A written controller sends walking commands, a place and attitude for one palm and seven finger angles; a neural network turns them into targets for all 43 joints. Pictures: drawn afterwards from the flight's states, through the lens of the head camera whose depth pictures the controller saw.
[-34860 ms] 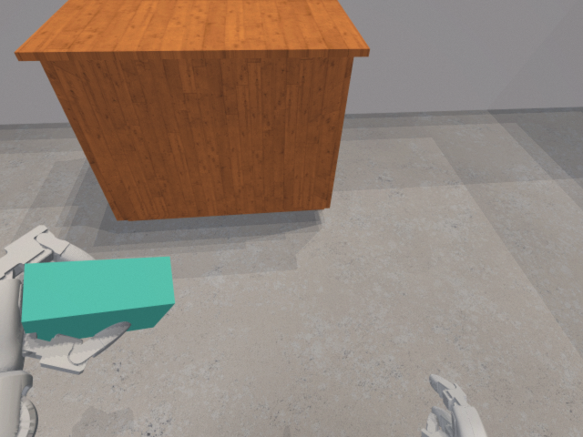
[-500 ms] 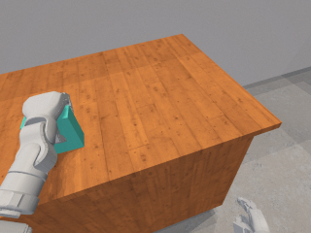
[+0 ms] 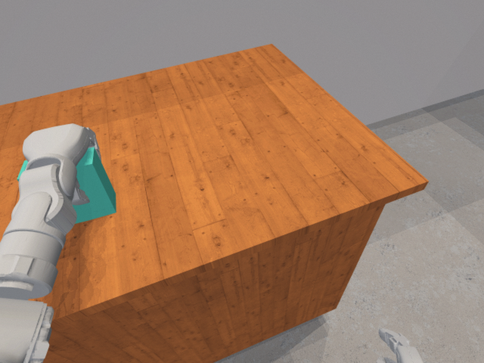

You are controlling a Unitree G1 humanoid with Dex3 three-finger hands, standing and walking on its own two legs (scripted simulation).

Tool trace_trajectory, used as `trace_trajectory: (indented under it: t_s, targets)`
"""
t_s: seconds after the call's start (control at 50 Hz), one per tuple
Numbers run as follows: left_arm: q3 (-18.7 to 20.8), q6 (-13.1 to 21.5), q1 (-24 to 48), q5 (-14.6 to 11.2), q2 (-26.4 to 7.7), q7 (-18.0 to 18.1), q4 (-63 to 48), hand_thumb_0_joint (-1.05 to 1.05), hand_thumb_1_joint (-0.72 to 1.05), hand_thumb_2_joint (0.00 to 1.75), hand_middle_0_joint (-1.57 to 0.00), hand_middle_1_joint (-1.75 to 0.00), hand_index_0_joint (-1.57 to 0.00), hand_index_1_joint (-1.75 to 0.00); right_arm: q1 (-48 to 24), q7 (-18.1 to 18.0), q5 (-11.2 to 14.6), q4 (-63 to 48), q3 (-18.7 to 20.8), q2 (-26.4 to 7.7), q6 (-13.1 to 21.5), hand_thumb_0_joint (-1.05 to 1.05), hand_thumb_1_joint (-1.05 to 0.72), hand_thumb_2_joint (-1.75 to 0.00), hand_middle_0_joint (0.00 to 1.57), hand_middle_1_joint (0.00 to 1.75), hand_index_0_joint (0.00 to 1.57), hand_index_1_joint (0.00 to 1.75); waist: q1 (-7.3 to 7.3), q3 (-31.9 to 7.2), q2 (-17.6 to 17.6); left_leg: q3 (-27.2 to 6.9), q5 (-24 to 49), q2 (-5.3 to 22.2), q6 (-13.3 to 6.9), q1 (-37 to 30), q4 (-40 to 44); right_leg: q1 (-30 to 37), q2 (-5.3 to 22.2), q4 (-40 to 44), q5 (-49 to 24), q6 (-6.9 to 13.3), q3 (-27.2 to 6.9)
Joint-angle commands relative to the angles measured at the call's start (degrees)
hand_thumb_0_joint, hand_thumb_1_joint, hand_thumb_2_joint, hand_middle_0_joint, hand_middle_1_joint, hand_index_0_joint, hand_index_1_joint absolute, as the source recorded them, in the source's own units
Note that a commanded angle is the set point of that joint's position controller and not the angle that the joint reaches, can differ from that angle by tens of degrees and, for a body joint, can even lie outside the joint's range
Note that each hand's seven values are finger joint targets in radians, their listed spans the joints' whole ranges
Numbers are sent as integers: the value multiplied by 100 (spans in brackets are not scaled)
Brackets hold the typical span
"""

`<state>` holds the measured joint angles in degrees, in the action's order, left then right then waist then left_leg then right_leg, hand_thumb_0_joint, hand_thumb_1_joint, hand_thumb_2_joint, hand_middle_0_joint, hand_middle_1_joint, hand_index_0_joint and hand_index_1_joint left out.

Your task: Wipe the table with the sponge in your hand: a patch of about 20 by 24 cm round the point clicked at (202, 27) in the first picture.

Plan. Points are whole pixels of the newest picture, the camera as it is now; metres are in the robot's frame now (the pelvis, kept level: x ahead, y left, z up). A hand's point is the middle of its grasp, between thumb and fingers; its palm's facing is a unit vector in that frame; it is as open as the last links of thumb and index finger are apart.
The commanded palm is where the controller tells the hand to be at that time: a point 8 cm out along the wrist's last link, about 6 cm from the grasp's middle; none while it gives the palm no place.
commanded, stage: wipe forward along the first lane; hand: left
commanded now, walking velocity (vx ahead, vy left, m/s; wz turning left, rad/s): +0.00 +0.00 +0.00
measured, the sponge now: (78, 196) +0.36 +0.33 +0.09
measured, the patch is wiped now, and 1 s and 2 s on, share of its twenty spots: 0.25 0.30 0.35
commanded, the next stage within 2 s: slide across to the middle lane in 0.56 s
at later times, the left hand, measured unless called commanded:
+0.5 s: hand (73, 154) +0.41 +0.35 +0.14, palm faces -0.09 +0.01 -1.00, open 9.4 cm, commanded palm +0.40 +0.34 +0.18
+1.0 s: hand (76, 146) +0.43 +0.35 +0.15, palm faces -0.04 +0.01 -1.00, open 9.4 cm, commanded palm +0.42 +0.32 +0.20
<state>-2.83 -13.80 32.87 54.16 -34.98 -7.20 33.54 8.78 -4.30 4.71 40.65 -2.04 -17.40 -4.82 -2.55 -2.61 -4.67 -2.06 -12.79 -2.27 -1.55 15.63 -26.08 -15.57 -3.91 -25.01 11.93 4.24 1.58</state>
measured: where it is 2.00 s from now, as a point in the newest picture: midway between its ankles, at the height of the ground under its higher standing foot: outside the picture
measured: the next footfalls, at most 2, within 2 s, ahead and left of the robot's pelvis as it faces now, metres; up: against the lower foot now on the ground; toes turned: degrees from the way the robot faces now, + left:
none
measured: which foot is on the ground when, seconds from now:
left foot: down 0.00-1.00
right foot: down 0.00-1.00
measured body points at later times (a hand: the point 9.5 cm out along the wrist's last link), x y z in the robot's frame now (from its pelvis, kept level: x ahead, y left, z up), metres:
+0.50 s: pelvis +0.01 +0.01 +0.00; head +0.03 -0.02 +0.45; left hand +0.41 +0.34 +0.20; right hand +0.11 -0.26 -0.13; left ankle +0.01 +0.11 -0.74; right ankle +0.01 -0.07 -0.74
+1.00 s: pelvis +0.02 +0.03 +0.00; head +0.05 +0.01 +0.45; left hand +0.43 +0.34 +0.20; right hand +0.15 -0.22 -0.13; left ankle +0.01 +0.11 -0.74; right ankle +0.01 -0.07 -0.74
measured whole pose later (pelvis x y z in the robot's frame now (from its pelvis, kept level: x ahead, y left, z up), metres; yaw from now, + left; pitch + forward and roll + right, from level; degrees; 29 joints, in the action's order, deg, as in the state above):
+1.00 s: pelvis +0.02 +0.03 +0.00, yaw +0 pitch +6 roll -1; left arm -7.0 -10.7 44.3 54.5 -34.5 -2.2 44.9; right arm 11.9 -3.5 5.4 42.7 -1.0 -16.3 -4.3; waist -2.1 -3.6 -3.7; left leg -1.9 -13.3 -4.1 -3.9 17.5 -25.1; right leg -16.6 -2.1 -22.8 12.1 1.8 1.2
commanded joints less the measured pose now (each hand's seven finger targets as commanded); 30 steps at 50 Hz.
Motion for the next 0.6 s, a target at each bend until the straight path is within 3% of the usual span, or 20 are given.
trace_trajectory:
  t_s: [0.0,0.1,0.12,0.14,0.2,0.24,0.28,0.32,0.38,0.44,0.5,0.52,0.58]
  targets:
    - [371,81,1872,296,-1576,215,154,0,10,130,-120,-160,-120,-160,-407,-91,13,-735,260,-706,221,0,-90,-90,20,30,20,30,147,-936,654,29,158,-62,-228,172,286,510,356,590,-171,-107,-572]
    - [401,350,2208,352,-1674,253,499,0,10,130,-120,-160,-120,-160,-176,-81,14,-680,288,-724,223,0,-90,-90,20,30,20,30,190,-1111,581,12,284,-34,-230,195,232,520,363,530,-420,-84,-552]
    - [595,424,2212,314,-1837,263,425,0,10,130,-120,-160,-120,-160,-209,-88,14,-726,293,-725,231,0,-90,-90,20,30,20,30,134,-1244,626,-1,371,-38,-243,193,216,638,372,513,-573,-64,-630]
    - [517,453,2243,349,-1801,281,600,0,10,130,-120,-160,-120,-160,-98,-91,6,-676,300,-741,207,0,-90,-90,20,30,20,30,191,-1210,701,23,355,-40,-251,248,210,626,359,498,-576,-87,-562]
    - [487,580,2199,348,-1726,341,685,0,10,130,-120,-160,-120,-160,-43,-63,17,-668,321,-746,181,0,-90,-90,20,30,20,30,185,-1160,636,31,344,-31,-242,292,202,536,358,492,-594,-91,-563]
    - [574,679,2282,367,-1807,401,643,0,10,130,-120,-160,-120,-160,36,-55,-2,-654,358,-755,182,0,-90,-90,20,30,20,30,165,-1340,515,42,550,-31,-258,203,154,622,358,439,-853,-58,-573]
    - [625,667,2164,354,-1844,452,839,0,10,130,-120,-160,-120,-160,72,-39,12,-608,355,-779,138,0,-90,-90,20,30,20,30,179,-1236,718,54,493,-24,-252,322,158,599,353,450,-870,-82,-578]
    - [720,719,2316,290,-1909,495,755,0,10,130,-120,-160,-120,-160,27,-33,24,-621,360,-770,146,0,-90,-90,20,30,20,30,167,-1278,671,49,524,-24,-258,302,199,592,349,457,-907,-72,-589]
    - [454,670,2582,358,-1769,520,1053,0,10,130,-120,-160,-120,-160,128,-24,43,-542,360,-797,134,0,-90,-90,20,30,20,30,287,-1048,689,44,369,-11,-263,364,221,369,336,507,-645,-99,-525]
    - [543,678,2615,420,-1912,540,1066,0,10,130,-120,-160,-120,-160,189,-26,24,-528,389,-806,118,0,-90,-90,20,30,20,30,245,-1418,560,71,621,-16,-276,227,183,546,328,448,-903,-75,-529]
    - [524,681,2546,443,-1893,535,1207,0,10,130,-120,-160,-120,-160,212,-1,29,-529,387,-810,87,0,-90,-90,20,30,20,30,256,-1362,635,84,612,-6,-263,291,184,560,341,456,-983,-81,-542]
    - [676,726,2593,442,-2026,526,1147,0,10,130,-120,-160,-120,-160,212,-1,24,-522,387,-812,90,0,-90,-90,20,30,20,30,228,-1505,632,49,769,-1,-264,232,203,604,322,427,-1132,-49,-531]
    - [562,710,2696,485,-2031,532,1274,0,10,130,-120,-160,-120,-160,242,4,30,-528,369,-827,53,0,-90,-90,20,30,20,30,287,-1283,552,68,639,-7,-262,322,202,476,316,461,-971,-78,-487]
